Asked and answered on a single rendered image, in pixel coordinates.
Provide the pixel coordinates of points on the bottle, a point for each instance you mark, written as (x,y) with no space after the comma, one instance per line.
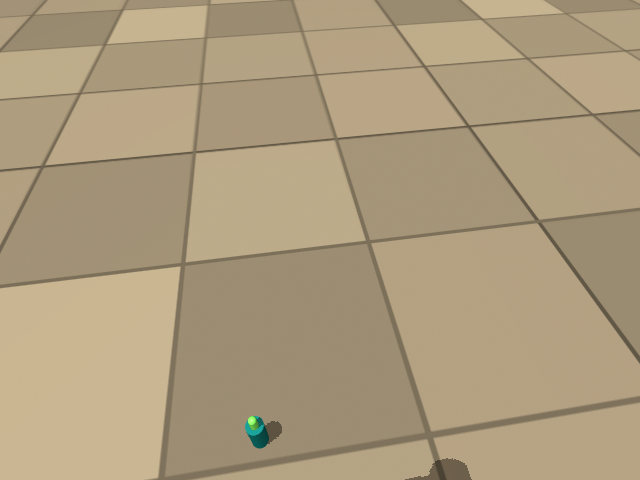
(256,431)

